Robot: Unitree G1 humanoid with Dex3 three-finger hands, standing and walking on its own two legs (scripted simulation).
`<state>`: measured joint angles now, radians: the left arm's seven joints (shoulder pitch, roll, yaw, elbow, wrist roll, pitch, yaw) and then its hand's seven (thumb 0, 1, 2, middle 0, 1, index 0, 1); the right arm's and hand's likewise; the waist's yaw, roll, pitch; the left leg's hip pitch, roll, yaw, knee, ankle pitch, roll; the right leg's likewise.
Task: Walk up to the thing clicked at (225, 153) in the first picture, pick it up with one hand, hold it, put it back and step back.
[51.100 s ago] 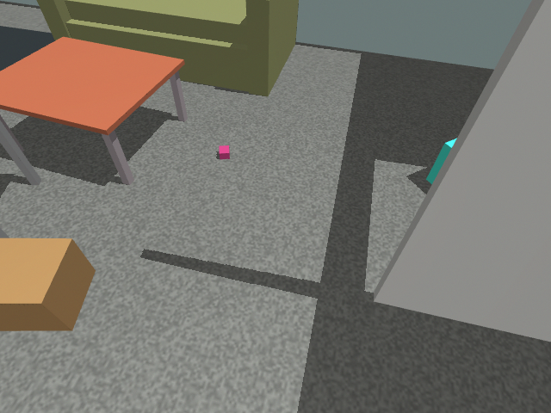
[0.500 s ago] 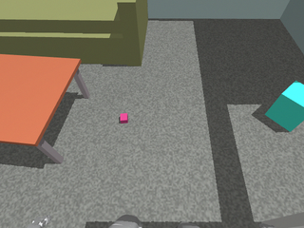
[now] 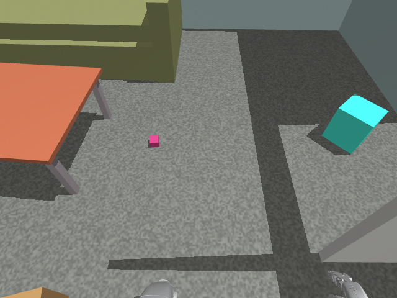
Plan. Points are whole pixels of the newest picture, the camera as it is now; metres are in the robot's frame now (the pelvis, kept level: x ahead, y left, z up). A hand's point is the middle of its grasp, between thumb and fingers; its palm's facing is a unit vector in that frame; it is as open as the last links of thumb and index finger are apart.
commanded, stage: step back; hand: left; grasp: from above
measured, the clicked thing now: (154, 141) +1.07 +0.32 -0.74
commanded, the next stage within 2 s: stand in 0.92 s
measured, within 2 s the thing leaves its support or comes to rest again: neither
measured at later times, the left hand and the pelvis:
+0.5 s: hand out of the picture +0.05 +0.29 -0.14, palm faces +0.02 -0.93 -0.37, open 7.4 cm; pelvis -0.01 +0.01 +0.01, yaw +2 degrees
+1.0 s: hand out of the picture +0.12 +0.27 -0.14, palm faces +0.09 -0.93 -0.34, open 7.4 cm; pelvis +0.04 +0.01 +0.01, yaw +4 degrees
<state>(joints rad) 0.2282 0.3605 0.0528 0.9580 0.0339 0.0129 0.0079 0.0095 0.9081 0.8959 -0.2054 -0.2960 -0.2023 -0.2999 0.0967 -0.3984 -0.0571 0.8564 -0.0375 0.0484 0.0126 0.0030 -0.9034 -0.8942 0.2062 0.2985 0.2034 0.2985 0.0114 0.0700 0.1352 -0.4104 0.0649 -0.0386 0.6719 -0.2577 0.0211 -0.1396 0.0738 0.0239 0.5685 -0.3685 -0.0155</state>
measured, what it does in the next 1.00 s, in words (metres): steps on the spot: left foot, then right foot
